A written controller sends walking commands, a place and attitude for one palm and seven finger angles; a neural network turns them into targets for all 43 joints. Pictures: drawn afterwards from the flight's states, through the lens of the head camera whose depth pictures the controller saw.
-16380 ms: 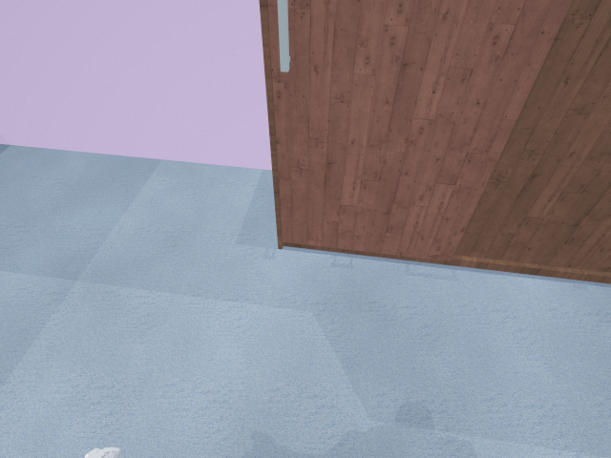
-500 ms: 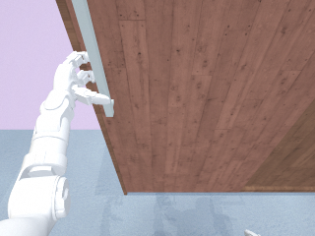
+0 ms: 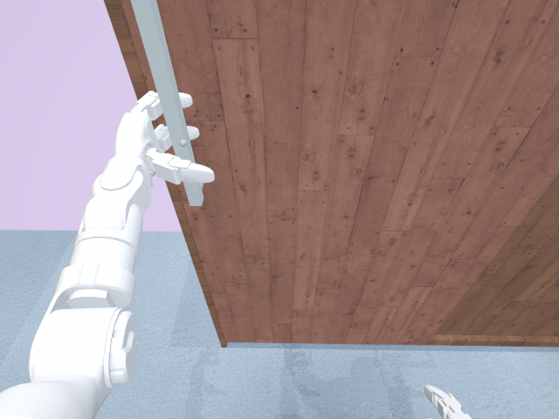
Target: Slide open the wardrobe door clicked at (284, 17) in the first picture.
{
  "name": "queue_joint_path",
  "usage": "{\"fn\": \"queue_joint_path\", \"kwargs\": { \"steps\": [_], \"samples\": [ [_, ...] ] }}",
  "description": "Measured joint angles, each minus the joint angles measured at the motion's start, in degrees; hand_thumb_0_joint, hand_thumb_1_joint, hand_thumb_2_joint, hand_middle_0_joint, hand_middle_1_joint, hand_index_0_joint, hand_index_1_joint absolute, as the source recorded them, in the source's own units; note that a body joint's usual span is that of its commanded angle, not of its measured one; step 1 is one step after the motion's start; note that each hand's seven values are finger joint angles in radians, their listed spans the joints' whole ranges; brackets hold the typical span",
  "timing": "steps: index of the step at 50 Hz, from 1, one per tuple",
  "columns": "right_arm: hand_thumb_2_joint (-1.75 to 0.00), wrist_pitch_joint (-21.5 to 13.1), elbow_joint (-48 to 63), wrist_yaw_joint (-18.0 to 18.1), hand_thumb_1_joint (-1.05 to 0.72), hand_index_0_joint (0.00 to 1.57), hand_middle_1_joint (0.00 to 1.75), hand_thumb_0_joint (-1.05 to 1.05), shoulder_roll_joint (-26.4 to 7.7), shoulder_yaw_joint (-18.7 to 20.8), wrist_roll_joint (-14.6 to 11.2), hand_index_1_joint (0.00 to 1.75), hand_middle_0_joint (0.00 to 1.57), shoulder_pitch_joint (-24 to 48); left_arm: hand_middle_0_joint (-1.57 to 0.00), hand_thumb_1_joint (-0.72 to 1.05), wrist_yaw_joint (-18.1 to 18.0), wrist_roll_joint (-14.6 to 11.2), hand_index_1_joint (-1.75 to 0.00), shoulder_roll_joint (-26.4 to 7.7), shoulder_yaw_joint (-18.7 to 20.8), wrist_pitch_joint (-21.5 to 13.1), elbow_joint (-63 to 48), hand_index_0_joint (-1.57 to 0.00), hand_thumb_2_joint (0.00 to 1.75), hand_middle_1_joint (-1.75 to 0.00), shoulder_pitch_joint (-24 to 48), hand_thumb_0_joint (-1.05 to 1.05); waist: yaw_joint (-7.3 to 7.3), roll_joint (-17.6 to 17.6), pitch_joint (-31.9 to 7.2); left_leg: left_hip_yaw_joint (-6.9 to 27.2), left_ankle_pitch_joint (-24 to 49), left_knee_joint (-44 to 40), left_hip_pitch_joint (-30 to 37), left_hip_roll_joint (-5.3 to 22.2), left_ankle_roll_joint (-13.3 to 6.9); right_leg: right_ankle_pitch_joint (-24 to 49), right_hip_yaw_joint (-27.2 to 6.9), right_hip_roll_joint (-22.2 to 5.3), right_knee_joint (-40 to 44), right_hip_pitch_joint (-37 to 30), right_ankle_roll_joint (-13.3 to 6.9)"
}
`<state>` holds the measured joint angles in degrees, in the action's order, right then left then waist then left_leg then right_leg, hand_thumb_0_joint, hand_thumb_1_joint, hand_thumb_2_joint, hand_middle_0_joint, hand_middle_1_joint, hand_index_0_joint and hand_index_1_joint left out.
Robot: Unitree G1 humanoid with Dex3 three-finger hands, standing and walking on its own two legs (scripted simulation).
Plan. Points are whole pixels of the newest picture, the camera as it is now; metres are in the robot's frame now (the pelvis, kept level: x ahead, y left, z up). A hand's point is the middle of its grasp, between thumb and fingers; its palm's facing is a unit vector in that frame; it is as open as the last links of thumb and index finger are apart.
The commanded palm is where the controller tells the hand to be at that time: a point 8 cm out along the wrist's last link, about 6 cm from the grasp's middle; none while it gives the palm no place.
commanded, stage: slide the fingers in behind the handle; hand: left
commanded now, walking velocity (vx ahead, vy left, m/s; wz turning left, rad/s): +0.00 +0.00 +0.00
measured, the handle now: (178, 111) +0.49 +0.17 +0.21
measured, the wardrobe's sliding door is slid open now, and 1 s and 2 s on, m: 0.00 0.00 0.00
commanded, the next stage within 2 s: grip the handle and tug to test in 0.22 s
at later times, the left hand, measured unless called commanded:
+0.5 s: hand (183, 141) +0.45 +0.16 +0.19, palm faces +0.02 -1.00 +0.01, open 13.1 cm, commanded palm +0.42 +0.21 +0.19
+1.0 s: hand (189, 140) +0.45 +0.15 +0.19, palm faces +0.01 -1.00 -0.01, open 5.6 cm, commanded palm +0.42 +0.20 +0.19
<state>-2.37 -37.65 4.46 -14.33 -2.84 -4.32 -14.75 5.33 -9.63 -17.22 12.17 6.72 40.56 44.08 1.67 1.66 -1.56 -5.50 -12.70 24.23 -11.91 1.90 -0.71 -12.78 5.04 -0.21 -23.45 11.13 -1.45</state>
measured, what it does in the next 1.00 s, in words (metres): stands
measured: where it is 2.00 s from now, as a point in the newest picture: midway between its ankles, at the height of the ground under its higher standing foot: outside the picture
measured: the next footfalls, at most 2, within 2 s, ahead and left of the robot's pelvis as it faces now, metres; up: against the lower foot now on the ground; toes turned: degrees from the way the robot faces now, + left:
none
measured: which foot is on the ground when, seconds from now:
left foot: down 0.00-1.00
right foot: down 0.00-1.00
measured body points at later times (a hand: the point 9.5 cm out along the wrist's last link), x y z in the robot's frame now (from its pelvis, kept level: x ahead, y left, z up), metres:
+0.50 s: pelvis +0.00 +0.00 +0.00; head +0.01 -0.01 +0.45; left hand +0.44 +0.21 +0.19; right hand +0.09 -0.26 -0.11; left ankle +0.00 +0.11 -0.74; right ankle +0.00 -0.10 -0.74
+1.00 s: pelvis +0.01 +0.01 +0.00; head +0.01 +0.00 +0.45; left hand +0.44 +0.20 +0.19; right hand +0.12 -0.24 -0.11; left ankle +0.00 +0.11 -0.74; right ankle +0.00 -0.10 -0.74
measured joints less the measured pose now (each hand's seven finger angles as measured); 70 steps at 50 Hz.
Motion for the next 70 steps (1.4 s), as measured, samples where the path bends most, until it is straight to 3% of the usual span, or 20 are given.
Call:
{"fn": "queue_joint_path", "kwargs": {
  "steps": [22,30,52,70],
  "samples": [
    [-0.89,-0.63,-1.5,0.01,-0.9,0.2,0.3,0.01,-0.94,0.79,-0.06,0.3,0.2,-3.14,-0.33,-0.46,1.75,-0.06,-1.22,-1.71,1.75,-2.6,3.68,-0.33,0.32,-1.22,1.28,-0.02,1.06,-0.06,0.09,-0.46,-0.18,0.34,-1.17,0.29,-0.03,0.19,-0.54,0.29,-0.06,1.27,-0.01],
    [-0.89,-0.87,-1.24,-0.28,-0.9,0.2,0.3,0.01,-0.75,0.83,-0.06,0.3,0.2,-2.77,-0.34,-0.21,1.23,-0.03,-1.25,-1.02,0.91,-2.2,2.24,-0.34,0.42,-1.25,0.94,-0.01,0.69,-0.12,-0.17,-0.43,-0.4,0.5,-1.27,0.07,-0.21,0.02,-0.55,0.07,-0.14,1.31,0.2],
    [-0.89,-0.42,-1.1,-0.6,-0.9,0.2,0.3,0.01,0.06,0.44,0.39,0.3,0.2,-1.62,-0.44,0.73,-0.32,0.57,-1.38,1.28,-1.12,-1.71,1.9,-0.44,0.83,-1.38,1.65,0.01,0.02,0.11,-0.29,-0.11,-0.73,0.6,-1.19,-0.37,-0.38,-0.49,-0.32,-0.34,-0.41,1.15,0.44],
    [-0.89,0.73,-0.17,-0.37,-0.9,0.2,0.3,0.01,-0.51,0.74,0.25,0.3,0.2,-1.46,-0.44,0.78,-0.18,0.42,-1.4,0.38,0.97,-0.18,-1.48,-0.45,0.82,-1.4,-1.3,0.01,0.9,0.09,-0.27,-0.83,-0.52,-0.44,0.19,0.28,0.03,-0.07,-1.09,0.41,0.53,0.2,0.03]
  ]
}}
